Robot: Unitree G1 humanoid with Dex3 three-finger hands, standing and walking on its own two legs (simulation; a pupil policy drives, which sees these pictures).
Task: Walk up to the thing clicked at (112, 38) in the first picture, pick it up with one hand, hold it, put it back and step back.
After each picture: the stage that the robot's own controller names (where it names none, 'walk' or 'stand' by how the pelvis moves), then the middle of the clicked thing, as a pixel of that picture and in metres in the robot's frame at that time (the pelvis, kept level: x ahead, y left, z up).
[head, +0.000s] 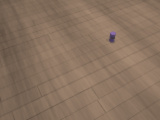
stand; (112, 36) +1.50 -0.35 -0.72
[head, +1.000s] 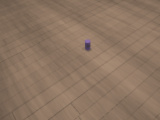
walk; (87, 45) +1.40 +0.06 -0.69
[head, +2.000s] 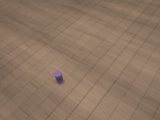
walk; (59, 77) +0.90 +0.32 -0.72
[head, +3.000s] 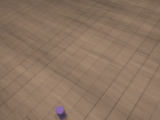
walk; (61, 112) +0.54 +0.26 -0.71
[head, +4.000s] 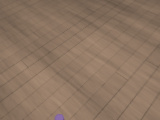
stand; out of the picture +0.44 +0.21 -0.70
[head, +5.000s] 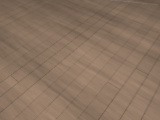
stand; out of the picture +0.39 +0.21 -0.72
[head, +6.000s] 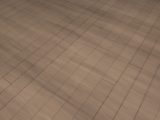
stand; out of the picture +0.37 +0.24 -0.71
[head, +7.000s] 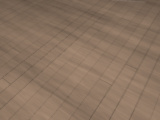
stand; out of the picture +0.41 +0.25 -0.73
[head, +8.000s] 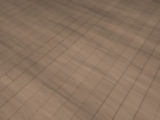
stand; out of the picture +0.39 +0.23 -0.73
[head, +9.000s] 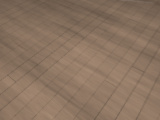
stand; out of the picture +0.39 +0.22 -0.73
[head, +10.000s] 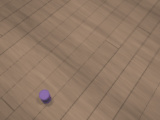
go down; (45, 96) +0.44 +0.21 -0.58
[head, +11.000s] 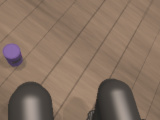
go down; (13, 55) +0.47 +0.26 -0.29
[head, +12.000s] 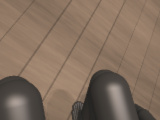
close in; out of the picture +0.45 +0.29 -0.25
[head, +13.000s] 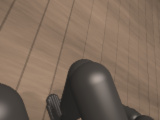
close; out of the picture +0.44 +0.31 -0.22
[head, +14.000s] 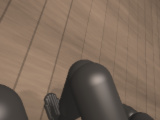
lift; out of the picture +0.43 +0.32 -0.23
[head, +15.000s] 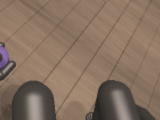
lift; out of the picture +0.37 +0.28 -0.08
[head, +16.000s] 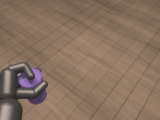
hold; (34, 87) +0.33 +0.17 +0.04
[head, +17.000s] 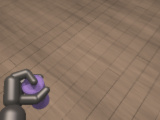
hold; (37, 93) +0.32 +0.17 +0.00
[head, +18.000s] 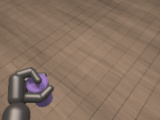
hold; (40, 91) +0.33 +0.16 +0.01
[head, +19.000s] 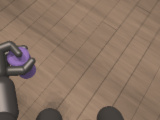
crouch; (23, 64) +0.42 +0.20 -0.07
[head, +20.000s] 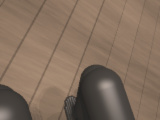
lower; out of the picture +0.44 +0.30 -0.20
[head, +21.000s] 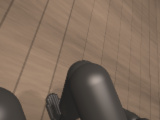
lower; out of the picture +0.42 +0.32 -0.23
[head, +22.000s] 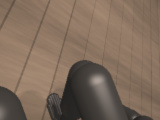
lower; out of the picture +0.42 +0.32 -0.23
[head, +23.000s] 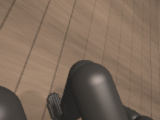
lower; out of the picture +0.42 +0.32 -0.23
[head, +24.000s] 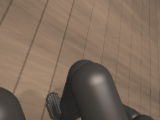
loosen; out of the picture +0.43 +0.33 -0.23
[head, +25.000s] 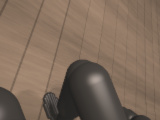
withdraw; out of the picture +0.43 +0.31 -0.23
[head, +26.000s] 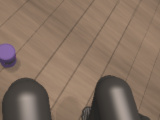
walk; (7, 56) +0.44 +0.27 -0.28
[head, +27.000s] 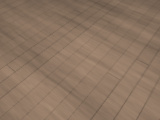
stand; out of the picture +0.40 +0.19 -0.65
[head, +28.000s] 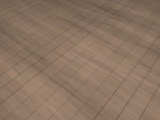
stand; out of the picture +0.41 +0.20 -0.67
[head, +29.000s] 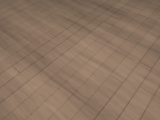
stand; out of the picture +0.40 +0.19 -0.67
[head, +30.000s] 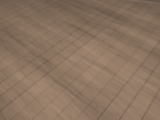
stand; out of the picture +0.43 +0.20 -0.72
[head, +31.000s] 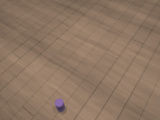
walk; (60, 105) +0.52 +0.22 -0.70
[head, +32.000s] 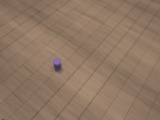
walk; (57, 64) +0.81 +0.20 -0.69
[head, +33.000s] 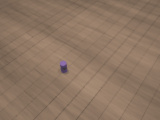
stand; (63, 67) +1.01 +0.23 -0.71
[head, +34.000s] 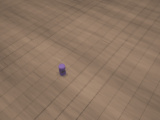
stand; (62, 69) +1.02 +0.22 -0.72
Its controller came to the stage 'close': yes
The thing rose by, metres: 0.71
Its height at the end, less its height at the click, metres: +0.00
